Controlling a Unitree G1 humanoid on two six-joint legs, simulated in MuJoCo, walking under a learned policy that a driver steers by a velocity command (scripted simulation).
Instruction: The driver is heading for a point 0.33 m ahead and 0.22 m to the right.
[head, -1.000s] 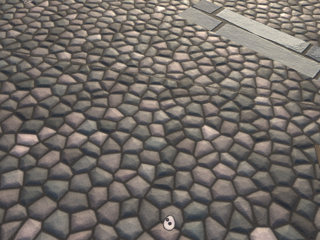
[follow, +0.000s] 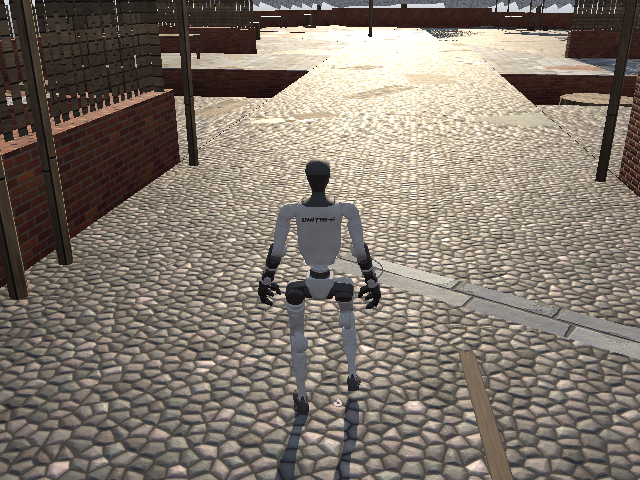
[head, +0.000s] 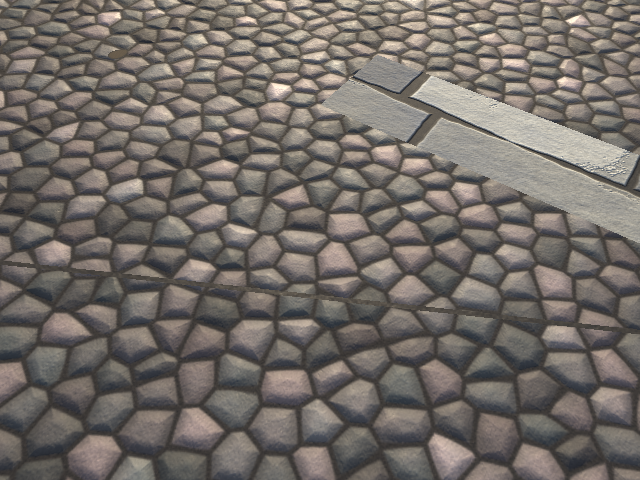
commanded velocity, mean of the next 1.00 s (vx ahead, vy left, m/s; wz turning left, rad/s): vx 0.26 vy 0.00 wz -0.28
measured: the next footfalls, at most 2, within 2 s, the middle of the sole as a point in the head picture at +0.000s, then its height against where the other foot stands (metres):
right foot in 0.32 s outside the picture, level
left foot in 0.78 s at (313, 474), level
